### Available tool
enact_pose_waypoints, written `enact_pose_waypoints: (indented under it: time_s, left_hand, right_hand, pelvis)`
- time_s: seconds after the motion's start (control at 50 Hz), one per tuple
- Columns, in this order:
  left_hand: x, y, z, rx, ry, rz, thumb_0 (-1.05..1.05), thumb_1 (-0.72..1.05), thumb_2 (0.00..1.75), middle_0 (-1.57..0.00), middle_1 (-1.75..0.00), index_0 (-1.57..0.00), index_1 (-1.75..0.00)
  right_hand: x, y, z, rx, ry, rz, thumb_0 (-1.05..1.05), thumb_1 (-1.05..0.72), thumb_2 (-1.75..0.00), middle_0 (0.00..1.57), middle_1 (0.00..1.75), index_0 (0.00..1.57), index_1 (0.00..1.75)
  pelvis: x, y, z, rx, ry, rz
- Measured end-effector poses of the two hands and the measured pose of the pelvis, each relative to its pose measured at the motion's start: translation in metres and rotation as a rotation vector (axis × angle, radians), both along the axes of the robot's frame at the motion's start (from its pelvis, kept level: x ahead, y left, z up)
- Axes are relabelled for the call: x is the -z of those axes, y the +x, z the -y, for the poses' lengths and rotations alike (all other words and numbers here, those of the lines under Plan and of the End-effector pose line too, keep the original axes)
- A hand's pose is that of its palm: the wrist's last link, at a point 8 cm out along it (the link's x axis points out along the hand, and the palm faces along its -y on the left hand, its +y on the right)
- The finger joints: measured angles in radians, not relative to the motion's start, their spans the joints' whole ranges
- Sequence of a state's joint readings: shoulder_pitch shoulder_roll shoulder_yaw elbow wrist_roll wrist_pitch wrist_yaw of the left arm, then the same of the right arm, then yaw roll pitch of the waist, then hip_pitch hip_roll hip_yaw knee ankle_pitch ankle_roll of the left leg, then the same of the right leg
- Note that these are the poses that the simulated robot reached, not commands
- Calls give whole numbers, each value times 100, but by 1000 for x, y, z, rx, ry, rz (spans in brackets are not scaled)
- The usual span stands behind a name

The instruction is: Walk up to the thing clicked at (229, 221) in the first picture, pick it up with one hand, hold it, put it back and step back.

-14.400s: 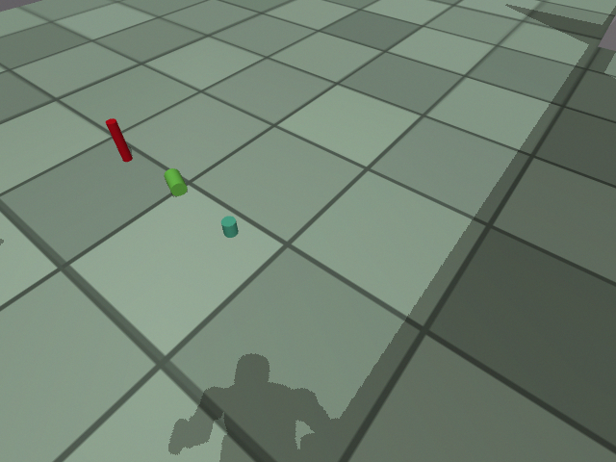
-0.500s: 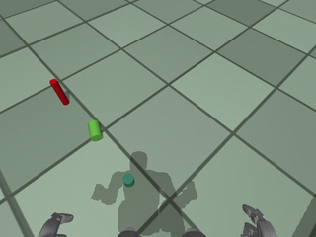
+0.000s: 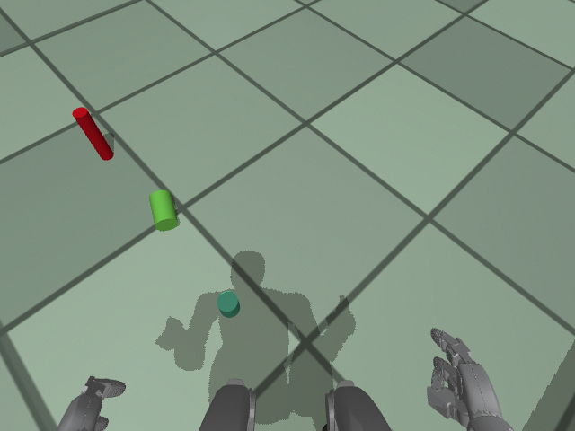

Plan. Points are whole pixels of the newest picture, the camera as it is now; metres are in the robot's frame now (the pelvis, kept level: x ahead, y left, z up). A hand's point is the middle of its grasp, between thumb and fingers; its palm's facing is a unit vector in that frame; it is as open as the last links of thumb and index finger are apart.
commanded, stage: rise first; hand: left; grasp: from above
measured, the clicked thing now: (228, 304) +0.46 +0.17 -0.63
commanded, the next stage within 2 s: none
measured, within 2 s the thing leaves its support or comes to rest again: neither
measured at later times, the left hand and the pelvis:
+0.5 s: hand (165, 364) +0.26 +0.25 -0.32, palm faces -0.47 -0.39 -0.79, open 13.9 cm; pelvis -0.07 -0.01 -0.18, yaw -1 degrees
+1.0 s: hand (188, 330) +0.35 +0.24 -0.43, palm faces -0.47 -0.05 -0.88, open 13.6 cm; pelvis -0.09 +0.00 -0.28, yaw -3 degrees
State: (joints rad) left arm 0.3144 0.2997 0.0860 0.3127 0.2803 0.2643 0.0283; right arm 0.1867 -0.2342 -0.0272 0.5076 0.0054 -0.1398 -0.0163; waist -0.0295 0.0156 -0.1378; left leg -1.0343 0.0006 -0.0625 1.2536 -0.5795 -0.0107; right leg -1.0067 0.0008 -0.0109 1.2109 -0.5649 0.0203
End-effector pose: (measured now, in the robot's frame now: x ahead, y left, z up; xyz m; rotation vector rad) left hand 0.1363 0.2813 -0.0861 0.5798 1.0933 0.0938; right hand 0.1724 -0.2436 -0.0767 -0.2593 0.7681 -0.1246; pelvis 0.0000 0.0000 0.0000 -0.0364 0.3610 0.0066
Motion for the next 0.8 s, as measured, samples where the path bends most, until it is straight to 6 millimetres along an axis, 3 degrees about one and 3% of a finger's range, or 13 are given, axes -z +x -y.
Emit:
enact_pose_waypoints:
  time_s: [0.08, 0.16, 0.36, 0.5, 0.6, 0.7, 0.8]
  left_hand:
    - [13, 1, -1, 56, 29, -1, 0, -54, 97, -9, -104, -9, -104]
    - [45, 14, -8, 147, 86, 1, 0, -55, 98, -9, -104, -9, -104]
    - [131, 91, 8, 449, 250, 151, 0, -53, 97, -11, -103, -11, -104]
    - [184, 129, 14, 582, 373, 174, 0, -51, 98, -13, -102, -12, -103]
    - [218, 149, 21, 694, 417, 196, 0, -45, 96, -16, -98, -16, -99]
    - [243, 168, 26, 794, 474, 240, 0, -42, 95, -19, -95, -18, -96]
    - [263, 187, 30, 856, 524, 270, 0, -42, 95, -19, -94, -18, -95]
  right_hand:
    - [12, -4, 2, -9, -6, 7, 1, -92, -91, 20, 30, 20, 30]
    - [36, -6, 8, -30, -23, 18, 1, -92, -91, 20, 30, 21, 30]
    - [140, -31, 26, -18, -40, -65, 1, -92, -91, 20, 30, 20, 30]
    - [218, -79, 31, 4, -9, -214, 1, -91, -91, 20, 30, 20, 30]
    - [263, -123, 33, 31, -2, -329, 1, -90, -90, 20, 30, 20, 30]
    - [290, -161, 35, 62, -14, -419, 1, -89, -90, 20, 30, 20, 30]
    - [302, -188, 37, 98, -41, -481, 1, -89, -90, 20, 30, 21, 30]
  pelvis:
    - [12, -6, 1, -3, -2, -22]
    - [37, -17, 2, 0, 1, -67]
    - [122, -44, 3, 13, 6, -180]
    - [176, -67, 6, 18, 5, -227]
    - [212, -80, 7, 23, 0, -232]
    - [242, -90, 6, 26, -8, -222]
    - [262, -95, 4, 30, -19, -215]
